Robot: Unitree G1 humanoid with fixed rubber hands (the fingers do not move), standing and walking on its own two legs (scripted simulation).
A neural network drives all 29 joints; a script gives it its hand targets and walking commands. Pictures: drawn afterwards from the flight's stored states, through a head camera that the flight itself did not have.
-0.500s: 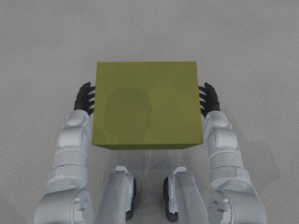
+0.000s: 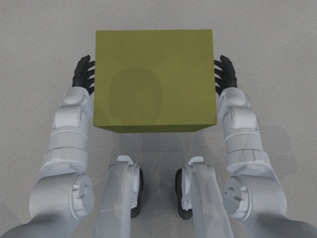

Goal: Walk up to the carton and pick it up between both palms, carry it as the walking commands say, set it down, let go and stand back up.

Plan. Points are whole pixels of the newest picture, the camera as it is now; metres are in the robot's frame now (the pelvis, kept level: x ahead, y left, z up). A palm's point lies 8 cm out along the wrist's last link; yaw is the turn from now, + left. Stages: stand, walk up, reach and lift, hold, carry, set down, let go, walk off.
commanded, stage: set down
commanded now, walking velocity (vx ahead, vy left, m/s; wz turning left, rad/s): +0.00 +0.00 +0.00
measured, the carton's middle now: (155, 92) +0.48 +0.02 -0.16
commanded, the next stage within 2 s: none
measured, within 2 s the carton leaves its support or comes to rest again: rests again in 1.52 s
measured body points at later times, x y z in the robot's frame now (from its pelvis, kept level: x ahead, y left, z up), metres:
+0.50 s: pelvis -0.04 +0.01 -0.06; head +0.34 +0.02 +0.17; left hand +0.51 +0.20 -0.23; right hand +0.51 -0.16 -0.23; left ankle +0.10 +0.11 -0.47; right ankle +0.10 -0.11 -0.47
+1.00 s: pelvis -0.04 +0.01 -0.12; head +0.34 +0.02 +0.12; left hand +0.52 +0.19 -0.29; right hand +0.53 -0.16 -0.28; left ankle +0.10 +0.11 -0.47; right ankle +0.10 -0.11 -0.47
